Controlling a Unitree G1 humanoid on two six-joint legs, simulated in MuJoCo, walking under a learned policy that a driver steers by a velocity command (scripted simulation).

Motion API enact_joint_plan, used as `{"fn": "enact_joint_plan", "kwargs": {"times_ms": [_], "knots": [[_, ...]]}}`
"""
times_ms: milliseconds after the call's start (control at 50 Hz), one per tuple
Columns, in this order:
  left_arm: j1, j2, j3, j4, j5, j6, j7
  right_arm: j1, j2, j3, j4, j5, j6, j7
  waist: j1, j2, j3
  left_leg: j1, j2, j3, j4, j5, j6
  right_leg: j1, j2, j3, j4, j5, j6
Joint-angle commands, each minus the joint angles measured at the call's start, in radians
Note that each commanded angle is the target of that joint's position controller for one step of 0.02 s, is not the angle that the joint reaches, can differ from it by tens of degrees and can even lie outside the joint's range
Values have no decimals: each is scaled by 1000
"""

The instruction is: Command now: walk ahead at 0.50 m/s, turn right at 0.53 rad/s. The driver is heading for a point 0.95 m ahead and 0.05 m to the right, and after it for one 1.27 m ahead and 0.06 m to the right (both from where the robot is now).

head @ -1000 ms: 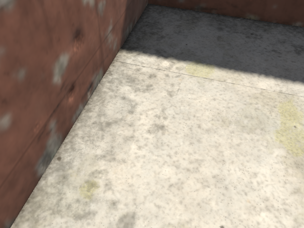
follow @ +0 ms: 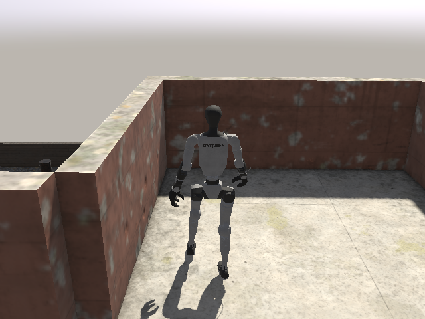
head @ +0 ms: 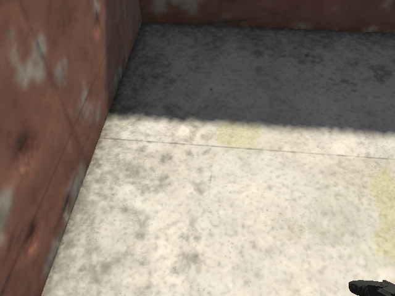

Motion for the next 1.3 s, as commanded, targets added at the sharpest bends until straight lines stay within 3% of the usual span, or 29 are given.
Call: {"fn": "enact_joint_plan", "kwargs": {"times_ms": [20, 80, 100, 120, 140, 160, 180, 200, 280, 460, 540, 580, 620, 640, 660, 680, 700, 740, 860, 960, 1060, 1140, 1160, 1180, 1200, 1220, 1240, 1280, 1300], "knots": [[22, 155, 37, -48, -8, 1, 12, -70, -97, -22, -86, 11, -20, 10, -24, -112, -5, 162, -50, 19, -80, 0, 2, -82, -245, 220, -39, 57, -125], [-2, 147, 37, -69, 2, 13, 18, 34, -139, -42, -71, 13, -36, 14, -94, -147, -43, 308, -51, 33, -143, -119, 46, -39, -241, 275, 92, 112, -95], [-9, 106, 23, -84, 8, 11, 14, 149, -174, -57, -52, 1, -42, 9, -149, -127, -131, 494, 4, -1, -140, -145, 89, -87, -187, 238, 243, 128, -66], [11, 37, 0, -107, 27, 8, 10, 313, -236, -72, -37, -6, -39, 1, -200, 16, -281, 752, 191, -178, -125, -196, 149, -224, -105, 123, 547, -71, -24], [137, 8, -11, -144, -11, -5, 6, 362, -294, -89, -2, -13, -20, 10, -123, 372, -349, 984, 377, -649, -241, -440, 289, -572, -13, 25, 816, -396, 15], [117, 129, 11, -114, -26, -1, 12, 311, -176, -63, -35, -5, -17, 17, -143, 201, -253, 911, 353, -631, -269, -579, 259, -669, -101, 67, 939, -340, 25], [22, 172, 25, -126, -20, 5, 13, 268, -120, -49, -48, 0, -13, 16, -162, 98, -142, 797, 307, -451, -272, -501, 215, -685, -131, 46, 956, -241, 29], [-10, 152, 26, -131, -10, 11, 15, 219, -107, -42, -55, -6, -10, 18, -140, 26, -88, 686, 259, -326, -291, -355, 197, -642, -167, 26, 937, -164, 42], [-36, 87, 28, -152, -8, 37, 4, 199, -79, -34, -17, -20, -22, 17, -114, 77, -23, 537, 169, -61, -376, -121, 194, -559, -223, -7, 827, -21, 58], [-283, 27, -9, -243, 8, 12, -23, 301, -148, -45, 80, 15, -8, 15, -164, 14, 45, 575, 161, 109, -418, 53, 222, -548, -211, -115, 368, 233, 54], [-373, 51, -7, -289, 2, 16, -42, 358, -173, -49, 132, 33, 13, 17, -160, 40, 63, 671, 212, 113, -385, 115, 215, -504, -182, -142, 277, 132, 16], [-306, 87, 9, -282, 6, 14, -44, 332, -199, -52, 140, 39, 26, 13, -92, 65, 15, 695, 219, 132, -288, 344, 192, -369, -139, -171, 227, 91, -18], [-4, 183, 61, -186, 11, 18, -28, 313, -172, -36, 132, 27, 33, 5, 54, 39, -176, 525, 135, 211, 66, 417, 129, 101, -133, -158, 216, 186, -76], [142, 290, 86, -162, 28, 26, -9, 374, -92, -8, 95, 7, 22, 12, 59, -158, -336, 159, 11, 236, 466, -8, 69, 494, -388, 220, 209, 138, -197], [148, 269, 71, -158, 23, 23, -11, 428, -44, 10, 114, 11, -1, 24, 25, -256, -459, -21, -97, 55, 679, -666, 63, 566, -537, 598, 30, 11, -282], [82, 189, 46, -164, 26, 14, -15, 339, -135, -20, 103, 50, -10, 29, 30, -156, -304, -116, -43, -13, 765, -639, 82, 437, -509, 491, -6, -32, -227], [-3, 154, 34, -170, 21, 6, -18, 277, -140, -24, 82, 61, -11, 27, -4, -123, -161, -138, 5, 16, 730, -539, 94, 275, -472, 322, -33, 24, -183], [-117, 82, 17, -172, 21, -10, -30, 273, -121, -34, 95, 32, 15, 19, -74, -112, -45, -48, 75, 28, 618, -377, 83, 55, -374, 103, -106, 117, -132], [-103, 89, 29, -107, 47, -50, -15, 248, -61, -39, 72, 30, 63, 6, -107, -103, 20, -67, 68, -20, 486, -139, 45, -47, -340, -132, -196, 302, -118], [-75, 122, 34, -78, 37, -46, 8, 101, -36, -27, 12, 17, 53, 34, -60, -74, 62, -68, 40, 52, 203, 68, 58, 10, -337, -250, -223, 313, -84], [4, 146, 43, -35, 19, -8, 19, -29, -25, -16, -80, 19, 50, 71, -19, -57, 90, -153, 18, 126, 84, -41, 99, 225, -398, -302, -132, 479, -72], [-33, 200, 55, -51, 15, 27, 37, 99, -91, -51, -101, 27, 59, 84, -123, -131, -39, 107, -106, 240, 86, -238, 172, 259, -395, -348, 173, 1062, -30], [-54, 207, 54, -57, 11, 32, 40, 238, -141, -79, -74, 30, 60, 76, -202, -124, -115, 313, -141, 236, 29, -202, 207, 187, -368, -361, 364, 1050, -6], [-57, 199, 47, -73, 15, 23, 42, 393, -219, -113, -45, 26, 69, 54, -274, -47, -203, 611, -71, 78, -29, -180, 259, -28, -323, -360, 648, 780, 37], [53, 22, -5, -118, 50, -8, 18, 389, -316, -128, -46, 28, 67, 42, -147, 220, -278, 972, 199, -471, -70, -242, 452, -508, -107, -280, 1021, -271, 105], [-34, 87, -1, -139, 10, -57, -1, 427, -252, -108, -68, 16, 56, 43, -208, 119, -417, 1064, 275, -750, -227, -342, 512, -643, -60, -38, 1150, -379, 90], [-143, 135, 12, -171, -26, -81, -11, 395, -193, -93, -65, 9, 47, 41, -227, 63, -277, 981, 240, -592, -253, -295, 445, -725, -123, -9, 1118, -286, 60], [-168, 130, 14, -166, 8, -89, 0, 252, -125, -74, -95, 18, 39, 41, -134, -56, -111, 670, 154, -363, -265, -103, 375, -631, -200, -29, 927, -159, 54], [-148, 142, 23, -161, 22, -77, 2, 213, -102, -64, -115, 7, 39, 36, -98, -46, -89, 569, 126, -304, -289, -23, 367, -556, -220, -26, 882, -132, 64]]}}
